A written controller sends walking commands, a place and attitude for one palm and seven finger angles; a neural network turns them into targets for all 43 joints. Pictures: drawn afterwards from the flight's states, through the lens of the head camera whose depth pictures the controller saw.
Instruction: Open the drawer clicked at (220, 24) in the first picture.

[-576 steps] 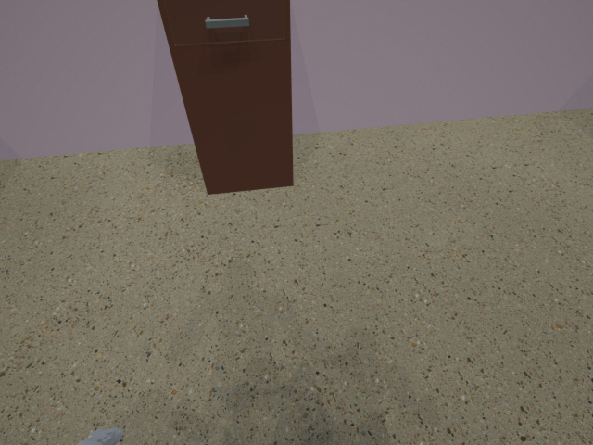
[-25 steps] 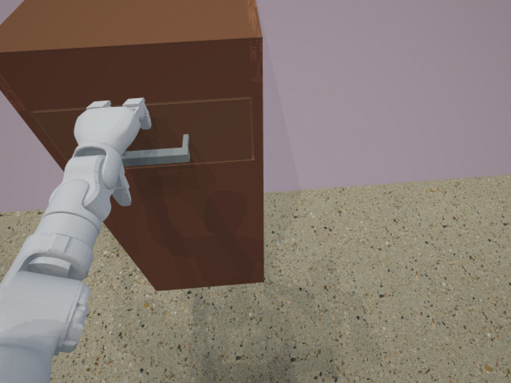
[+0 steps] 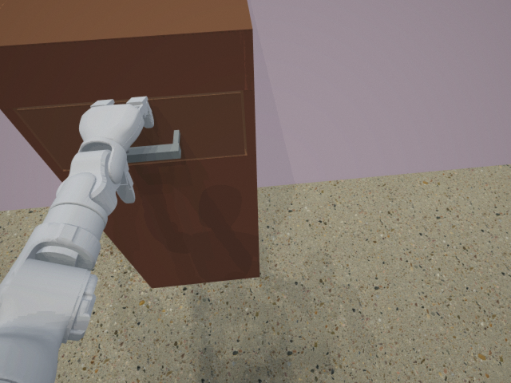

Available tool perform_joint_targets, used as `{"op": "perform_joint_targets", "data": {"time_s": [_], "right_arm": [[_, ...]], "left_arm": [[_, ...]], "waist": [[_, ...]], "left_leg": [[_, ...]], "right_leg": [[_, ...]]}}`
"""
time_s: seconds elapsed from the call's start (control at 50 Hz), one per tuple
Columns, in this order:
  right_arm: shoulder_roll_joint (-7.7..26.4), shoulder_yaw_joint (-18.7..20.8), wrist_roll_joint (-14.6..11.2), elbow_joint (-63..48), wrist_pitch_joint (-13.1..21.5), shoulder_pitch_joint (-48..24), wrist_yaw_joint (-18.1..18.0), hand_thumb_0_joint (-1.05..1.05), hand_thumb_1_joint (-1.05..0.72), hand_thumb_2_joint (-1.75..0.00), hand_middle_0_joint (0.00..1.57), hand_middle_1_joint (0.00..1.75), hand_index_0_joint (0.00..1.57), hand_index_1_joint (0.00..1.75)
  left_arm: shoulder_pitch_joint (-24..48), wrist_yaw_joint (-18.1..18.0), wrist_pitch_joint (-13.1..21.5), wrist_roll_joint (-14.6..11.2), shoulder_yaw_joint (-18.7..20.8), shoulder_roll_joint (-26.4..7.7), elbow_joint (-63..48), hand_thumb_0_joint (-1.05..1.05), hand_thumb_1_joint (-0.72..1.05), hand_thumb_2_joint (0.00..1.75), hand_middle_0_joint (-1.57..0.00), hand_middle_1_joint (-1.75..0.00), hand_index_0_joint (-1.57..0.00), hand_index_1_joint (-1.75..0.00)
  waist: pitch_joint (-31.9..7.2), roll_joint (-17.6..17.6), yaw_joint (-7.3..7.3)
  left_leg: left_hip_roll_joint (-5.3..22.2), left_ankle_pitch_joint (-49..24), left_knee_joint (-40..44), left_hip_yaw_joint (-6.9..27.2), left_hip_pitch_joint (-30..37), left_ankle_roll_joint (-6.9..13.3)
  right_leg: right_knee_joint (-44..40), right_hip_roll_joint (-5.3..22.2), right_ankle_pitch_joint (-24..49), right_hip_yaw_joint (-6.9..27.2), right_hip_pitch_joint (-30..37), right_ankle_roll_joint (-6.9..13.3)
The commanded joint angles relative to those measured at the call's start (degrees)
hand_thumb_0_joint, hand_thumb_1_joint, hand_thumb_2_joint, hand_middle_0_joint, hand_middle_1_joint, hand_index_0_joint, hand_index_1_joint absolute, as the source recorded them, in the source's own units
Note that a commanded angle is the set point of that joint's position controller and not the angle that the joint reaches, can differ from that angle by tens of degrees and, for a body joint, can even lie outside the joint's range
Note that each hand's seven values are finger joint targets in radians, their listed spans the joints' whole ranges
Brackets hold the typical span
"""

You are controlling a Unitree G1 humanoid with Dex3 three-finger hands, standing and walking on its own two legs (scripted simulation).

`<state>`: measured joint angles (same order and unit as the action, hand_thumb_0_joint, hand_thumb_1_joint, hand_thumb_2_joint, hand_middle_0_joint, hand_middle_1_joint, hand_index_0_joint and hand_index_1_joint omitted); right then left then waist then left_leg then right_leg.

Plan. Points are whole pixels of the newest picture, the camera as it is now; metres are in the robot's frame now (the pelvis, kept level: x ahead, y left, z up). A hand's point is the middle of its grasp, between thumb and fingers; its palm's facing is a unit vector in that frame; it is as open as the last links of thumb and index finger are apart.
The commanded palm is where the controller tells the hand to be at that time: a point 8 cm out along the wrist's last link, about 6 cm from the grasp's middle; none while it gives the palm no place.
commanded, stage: lower the fingers behind the handle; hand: left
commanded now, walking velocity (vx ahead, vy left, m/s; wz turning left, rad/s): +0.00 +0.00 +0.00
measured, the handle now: (142, 146) +0.53 +0.21 +0.05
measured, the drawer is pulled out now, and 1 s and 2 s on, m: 0.00 0.00 0.00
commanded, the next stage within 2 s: close the thumb around the handle in 1.42 s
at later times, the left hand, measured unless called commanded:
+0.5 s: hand (132, 162) +0.48 +0.21 +0.07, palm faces -0.04 -0.02 -1.00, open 13.8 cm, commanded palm +0.46 +0.22 +0.12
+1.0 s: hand (135, 174) +0.48 +0.22 +0.03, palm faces -0.05 -0.03 -1.00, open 13.8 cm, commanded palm +0.46 +0.22 +0.09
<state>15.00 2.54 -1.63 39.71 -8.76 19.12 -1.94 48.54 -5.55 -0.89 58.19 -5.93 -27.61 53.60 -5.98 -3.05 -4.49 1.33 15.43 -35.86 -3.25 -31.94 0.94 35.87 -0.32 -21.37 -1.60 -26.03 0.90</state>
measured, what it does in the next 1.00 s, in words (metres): stands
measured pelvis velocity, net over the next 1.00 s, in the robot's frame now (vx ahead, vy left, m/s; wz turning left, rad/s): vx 0.00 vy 0.00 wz -0.01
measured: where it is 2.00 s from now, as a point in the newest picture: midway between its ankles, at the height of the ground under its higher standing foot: outside the picture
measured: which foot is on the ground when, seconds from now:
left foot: down 0.00-1.00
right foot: down 0.00-1.00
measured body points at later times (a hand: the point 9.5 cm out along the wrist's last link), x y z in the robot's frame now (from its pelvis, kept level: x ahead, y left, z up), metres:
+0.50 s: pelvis +0.00 +0.00 +0.00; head +0.07 -0.02 +0.44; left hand +0.47 +0.21 +0.12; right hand +0.04 -0.28 -0.14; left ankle +0.02 +0.11 -0.72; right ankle -0.05 -0.11 -0.72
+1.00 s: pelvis +0.00 +0.00 -0.02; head +0.08 +0.00 +0.43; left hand +0.48 +0.22 +0.08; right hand +0.01 -0.27 -0.14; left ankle +0.02 +0.11 -0.72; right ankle -0.05 -0.11 -0.72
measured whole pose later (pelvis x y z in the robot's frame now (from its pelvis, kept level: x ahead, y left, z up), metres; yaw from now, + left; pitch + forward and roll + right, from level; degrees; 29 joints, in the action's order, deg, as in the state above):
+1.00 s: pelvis +0.00 +0.00 -0.02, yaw -1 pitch +17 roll -1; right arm 14.6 3.9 -0.1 40.4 -7.2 20.9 -1.5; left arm 46.2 -15.1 1.2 61.7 -2.5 -27.4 58.6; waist -7.9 -2.6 -6.5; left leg 2.3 18.5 -43.4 -3.1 -42.1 1.2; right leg 42.0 -1.1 -23.6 -1.5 -35.5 0.7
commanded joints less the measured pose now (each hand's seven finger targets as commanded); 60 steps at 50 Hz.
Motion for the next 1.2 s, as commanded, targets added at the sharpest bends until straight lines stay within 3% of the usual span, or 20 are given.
{"op": "perform_joint_targets", "data": {"time_s": [0.0,0.06,0.1,0.18,0.32,0.36,0.42,0.46,0.54,0.56,0.6,0.7,0.84,0.88,0.9,0.98,1.06,1.1,1.14,1.18], "right_arm": [[8.4,3.0,0.2,-4.8,1.3,3.1,-0.9,0.00,-0.90,-0.90,0.20,0.30,0.20,0.30],[8.4,3.3,0.4,-4.4,1.6,3.8,-0.7,0.00,-0.90,-0.90,0.20,0.30,0.20,0.30],[8.3,3.6,0.4,-4.0,1.7,4.1,-0.4,0.00,-0.90,-0.90,0.20,0.30,0.20,0.30],[8.5,3.9,0.5,-3.6,1.7,4.6,-0.2,0.00,-0.90,-0.90,0.20,0.30,0.20,0.30],[8.5,3.9,0.5,-3.7,1.6,4.6,-0.3,0.00,-0.90,-0.90,0.20,0.30,0.20,0.30],[8.7,3.9,0.7,-3.8,1.6,4.7,-0.5,0.00,-0.90,-0.90,0.20,0.30,0.20,0.30],[8.3,3.9,0.6,-3.9,1.7,4.7,-0.4,0.00,-0.90,-0.90,0.20,0.30,0.20,0.30],[8.6,3.8,0.8,-4.0,1.8,4.8,-0.5,0.00,-0.90,-0.90,0.20,0.30,0.20,0.30],[8.4,3.7,0.7,-4.1,1.9,4.8,-0.4,0.00,-0.90,-0.90,0.20,0.30,0.20,0.30],[8.6,3.8,0.8,-4.0,1.9,5.0,-0.5,0.00,-0.90,-0.90,0.20,0.30,0.20,0.30],[8.4,3.9,0.7,-4.0,2.0,5.1,-0.5,0.00,-0.90,-0.90,0.20,0.30,0.20,0.30],[8.5,3.9,0.9,-3.6,2.0,6.0,-0.5,0.00,-0.90,-0.90,0.20,0.30,0.20,0.30],[8.4,4.0,1.3,-3.5,2.2,6.9,-0.6,0.00,-0.90,-0.90,0.20,0.30,0.20,0.30],[8.3,4.2,1.4,-3.3,2.4,7.5,-0.4,0.00,-0.90,-0.90,0.20,0.30,0.20,0.30],[8.2,4.4,1.6,-3.1,2.5,7.6,-0.2,0.00,-0.90,-0.90,0.20,0.30,0.20,0.30],[8.4,4.6,1.8,-2.6,2.6,8.1,0.1,0.00,-0.90,-0.90,0.20,0.30,0.20,0.30],[8.7,4.2,1.6,-1.8,2.4,8.2,0.1,0.00,-0.90,-0.90,0.20,0.30,0.20,0.30],[8.8,4.2,1.4,-2.1,2.3,8.2,-0.2,0.00,-0.90,-0.90,0.20,0.30,0.20,0.30],[8.4,4.1,1.4,-2.2,2.3,8.1,-0.2,0.00,-0.90,-0.90,0.20,0.30,0.20,0.30],[8.7,4.1,1.4,-2.1,2.4,8.2,-0.3,0.00,-0.90,-0.90,0.20,0.30,0.20,0.30]], "left_arm": [[26.5,-4.1,1.5,0.5,7.3,-16.9,-11.6,0.00,-0.50,0.30,-0.30,-1.20,-0.30,-1.20],[26.9,-5.9,1.6,0.9,7.4,-16.2,-11.6,0.00,-0.50,0.30,-0.30,-1.20,-0.30,-1.20],[26.9,-6.9,1.1,1.2,7.1,-15.7,-11.8,0.00,-0.50,0.30,-0.30,-1.20,-0.30,-1.20],[25.1,-7.4,0.2,1.3,7.1,-15.2,-10.5,0.00,-0.50,0.30,-0.30,-1.20,-0.30,-1.20],[24.3,-6.6,-0.1,1.1,4.8,-12.3,-9.6,0.00,-0.50,0.30,-0.30,-1.20,-0.30,-1.20],[23.9,-6.9,0.7,1.2,7.6,-15.5,-10.1,0.00,-0.50,0.30,-0.30,-1.20,-0.30,-1.20],[23.9,-7.9,1.1,1.8,6.4,-13.8,-10.0,0.00,-0.50,0.30,-0.30,-1.20,-0.30,-1.20],[23.4,-8.5,1.3,1.9,8.5,-16.4,-9.2,0.00,-0.50,0.30,-0.30,-1.20,-0.30,-1.20],[22.3,-9.4,0.4,2.3,7.7,-15.5,-7.1,0.00,-0.50,0.30,-0.30,-1.20,-0.30,-1.20],[22.4,-9.3,0.5,2.3,8.4,-16.2,-6.9,0.00,-0.50,0.30,-0.30,-1.20,-0.30,-1.20],[23.4,-9.1,0.4,2.2,5.1,-12.8,-7.2,0.00,-0.50,0.30,-0.30,-1.20,-0.30,-1.20],[21.8,-9.2,0.4,2.1,6.5,-13.9,-4.7,0.00,-0.50,0.30,-0.30,-1.20,-0.30,-1.20],[24.2,-10.8,1.8,3.1,6.7,-14.0,-5.9,0.00,-0.50,0.30,-0.30,-1.20,-0.30,-1.20],[24.9,-11.6,2.5,3.3,7.3,-14.2,-7.4,0.00,-0.50,0.30,-0.30,-1.20,-0.30,-1.20],[24.5,-12.1,2.3,3.3,6.4,-12.5,-7.0,0.00,-0.50,0.30,-0.30,-1.20,-0.30,-1.20],[23.3,-13.4,1.6,3.4,7.8,-13.4,-5.9,0.00,-0.50,0.30,-0.30,-1.20,-0.30,-1.20],[24.6,-13.7,-0.6,3.3,7.6,-13.9,-2.6,0.00,-0.50,0.30,-0.30,-1.20,-0.30,-1.20],[24.1,-13.6,-1.0,3.4,9.0,-16.3,-3.3,0.00,-0.50,0.30,-0.30,-1.20,-0.30,-1.20],[24.0,-13.1,-1.3,3.4,6.7,-13.2,-3.0,0.00,-0.50,0.30,-0.30,-1.20,-0.30,-1.20],[25.0,-12.7,-0.7,3.1,7.0,-13.7,-3.5,0.00,-0.50,0.30,-0.30,-1.20,-0.30,-1.20]], "waist": [[-21.4,2.4,-0.17],[-21.9,2.2,-0.35],[-23.1,-0.2,-0.36],[-24.2,1.1,-0.66],[-20.7,1.2,-1.40],[-22.4,2.8,-0.97],[-21.6,0.3,-1.08],[-22.6,1.9,-0.89],[-21.8,1.2,-1.07],[-22.4,2.8,-1.36],[-21.9,0.7,-2.31],[-22.0,2.1,-2.11],[-23.2,-0.1,-2.39],[-26.0,-2.3,-2.09],[-25.6,-2.4,-2.42],[-26.9,-2.2,-1.97],[-23.8,0.8,-3.05],[-25.9,-0.3,-2.14],[-24.6,-1.2,-2.52],[-24.3,-0.6,-2.78]], "left_leg": [[-2.2,-18.6,0.5,1.2,15.5,2.3],[-2.0,-19.8,-0.1,1.1,15.3,2.3],[-2.0,-20.9,-0.5,1.0,16.2,2.1],[-1.9,-21.4,-1.0,0.8,16.2,2.2],[-2.0,-20.6,-1.2,0.9,15.5,2.3],[-2.1,-20.8,-1.7,0.8,14.9,2.5],[-2.1,-20.4,-2.1,0.8,14.6,2.2],[-2.2,-20.3,-2.5,0.8,13.3,2.3],[-2.2,-19.2,-3.0,0.5,12.2,2.2],[-2.2,-19.9,-3.4,0.6,11.9,2.4],[-2.2,-19.0,-3.6,0.6,12.7,2.3],[-2.1,-18.9,-4.4,0.9,11.7,2.3],[-1.9,-18.6,-5.4,1.4,11.3,2.1],[-1.7,-20.6,-6.1,1.7,12.8,1.9],[-1.6,-21.4,-6.4,1.9,13.7,1.9],[-1.4,-21.9,-7.0,2.0,13.0,1.7],[-1.4,-18.7,-6.4,1.9,9.8,1.9],[-1.5,-18.8,-6.1,1.7,10.3,1.9],[-1.4,-19.1,-5.9,1.8,11.2,1.8],[-1.1,-18.2,-5.5,2.0,11.4,1.8]], "right_leg": [[-3.8,-2.0,22.9,1.2,3.3,0.4],[-3.5,-2.2,23.1,1.1,2.8,0.6],[-2.8,-2.3,24.0,1.0,1.9,0.6],[-2.7,-2.4,24.8,1.1,2.2,0.4],[-2.8,-2.6,24.1,0.9,0.0,0.4],[-2.7,-2.4,25.1,1.4,1.8,0.3],[-1.9,-2.5,24.0,1.0,-0.4,0.5],[-1.7,-2.4,24.7,1.4,1.0,0.4],[-1.2,-2.4,24.4,1.3,-0.4,0.3],[-1.2,-2.4,25.4,1.4,0.5,0.2],[-1.2,-2.5,24.1,1.3,-1.9,0.1],[-0.6,-2.6,23.6,1.2,-2.5,0.1],[0.8,-3.0,21.4,0.8,-5.3,0.4],[1.6,-3.2,21.7,0.8,-5.9,0.6],[1.7,-3.4,21.7,0.4,-7.1,0.7],[2.3,-3.6,21.7,0.3,-7.2,0.6],[1.6,-3.5,20.4,0.2,-6.7,0.5],[1.7,-3.4,20.9,0.5,-5.4,0.4],[1.5,-3.6,20.1,0.0,-6.7,0.6],[1.1,-3.5,19.0,0.1,-7.1,0.5]]}}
